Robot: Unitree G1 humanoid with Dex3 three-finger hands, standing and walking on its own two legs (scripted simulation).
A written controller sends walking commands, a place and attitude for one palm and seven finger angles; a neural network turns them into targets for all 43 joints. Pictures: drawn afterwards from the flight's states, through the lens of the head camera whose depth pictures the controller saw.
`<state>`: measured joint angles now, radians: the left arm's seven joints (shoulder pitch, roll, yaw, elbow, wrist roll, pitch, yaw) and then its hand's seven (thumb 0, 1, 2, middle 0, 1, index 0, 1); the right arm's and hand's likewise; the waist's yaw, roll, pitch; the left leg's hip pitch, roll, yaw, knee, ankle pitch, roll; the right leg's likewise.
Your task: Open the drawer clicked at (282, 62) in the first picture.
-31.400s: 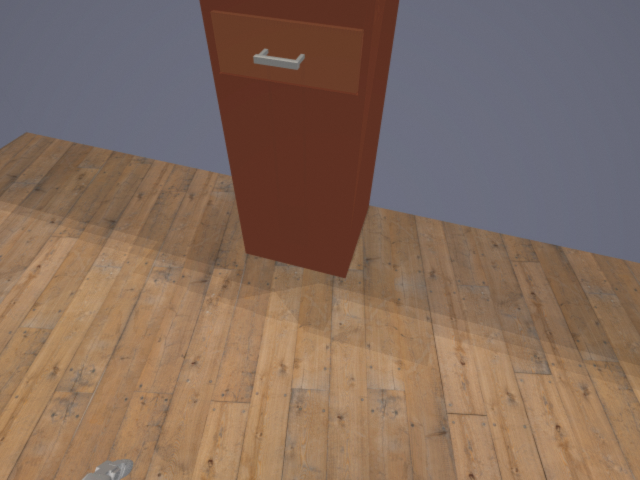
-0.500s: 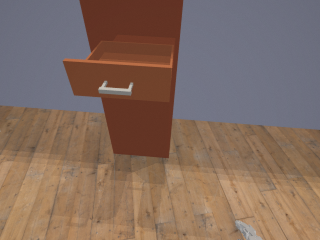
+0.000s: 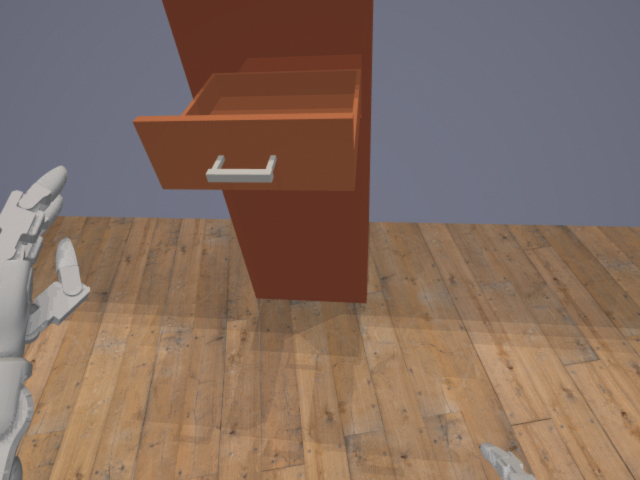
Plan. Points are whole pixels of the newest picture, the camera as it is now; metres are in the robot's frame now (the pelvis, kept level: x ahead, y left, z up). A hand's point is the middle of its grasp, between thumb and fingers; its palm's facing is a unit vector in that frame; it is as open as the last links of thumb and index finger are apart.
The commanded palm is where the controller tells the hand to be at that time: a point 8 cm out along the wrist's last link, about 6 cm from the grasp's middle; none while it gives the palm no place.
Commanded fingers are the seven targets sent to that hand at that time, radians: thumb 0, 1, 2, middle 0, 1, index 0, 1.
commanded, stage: let the arm hang, fingers relaxed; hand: left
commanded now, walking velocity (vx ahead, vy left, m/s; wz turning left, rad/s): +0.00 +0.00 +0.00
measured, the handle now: (242, 168) +0.60 +0.17 +0.10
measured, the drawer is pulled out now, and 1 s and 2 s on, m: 0.30 0.30 0.30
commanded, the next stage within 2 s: look to check the result in 1.02 s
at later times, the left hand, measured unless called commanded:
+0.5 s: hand out of the picture -0.04 +0.21 -0.15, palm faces +0.03 -0.97 -0.24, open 7.2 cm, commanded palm none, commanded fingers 0.00 0.90 0.90 -0.20 -0.30 -0.20 -0.30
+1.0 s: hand out of the picture +0.02 +0.20 -0.16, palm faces -0.01 -0.98 -0.19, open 7.3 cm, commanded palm none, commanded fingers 0.00 0.90 0.90 -0.20 -0.30 -0.20 -0.30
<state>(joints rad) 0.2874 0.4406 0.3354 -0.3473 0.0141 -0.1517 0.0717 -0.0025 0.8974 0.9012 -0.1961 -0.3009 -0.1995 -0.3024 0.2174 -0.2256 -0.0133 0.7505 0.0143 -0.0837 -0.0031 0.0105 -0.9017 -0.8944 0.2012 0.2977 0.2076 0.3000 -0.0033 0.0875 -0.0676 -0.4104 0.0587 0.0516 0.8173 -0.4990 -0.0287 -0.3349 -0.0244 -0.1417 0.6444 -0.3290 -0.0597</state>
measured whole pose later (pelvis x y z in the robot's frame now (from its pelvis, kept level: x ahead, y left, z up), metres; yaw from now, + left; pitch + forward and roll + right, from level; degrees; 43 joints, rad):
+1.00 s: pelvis +0.01 +0.03 +0.02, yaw -2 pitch -3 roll +0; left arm 0.26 0.14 0.01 1.12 0.00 0.01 0.03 0.01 0.92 0.90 -0.20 -0.30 -0.20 -0.30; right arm 0.31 -0.12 -0.01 1.13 -0.01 0.02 -0.03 0.00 -0.91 -0.89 0.20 0.30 0.20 0.30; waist -0.01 0.01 0.06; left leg -0.19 0.02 0.09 0.42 -0.18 0.01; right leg -0.16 -0.03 -0.09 0.43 -0.23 -0.01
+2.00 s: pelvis +0.02 +0.02 +0.02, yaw -2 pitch -2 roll +0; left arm 0.26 0.13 0.02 1.13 0.01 0.00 0.03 0.00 0.91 0.90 -0.19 -0.30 -0.20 -0.30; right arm 0.27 -0.13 -0.01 1.13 -0.01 0.02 -0.03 0.00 -0.91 -0.89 0.20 0.30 0.20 0.30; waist -0.01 0.02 0.07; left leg -0.17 0.03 0.08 0.40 -0.19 -0.01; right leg -0.14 -0.02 -0.11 0.41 -0.23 -0.02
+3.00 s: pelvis +0.03 +0.01 +0.02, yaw -1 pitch -2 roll +0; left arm 0.26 0.14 0.02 1.13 0.00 0.00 0.03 0.00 0.91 0.90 -0.19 -0.30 -0.20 -0.30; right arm 0.26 -0.13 -0.01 1.14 -0.01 0.02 -0.04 0.00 -0.91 -0.89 0.20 0.30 0.20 0.30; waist -0.01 0.00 0.07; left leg -0.17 0.04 0.06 0.40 -0.20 -0.01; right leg -0.12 -0.01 -0.12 0.39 -0.24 -0.03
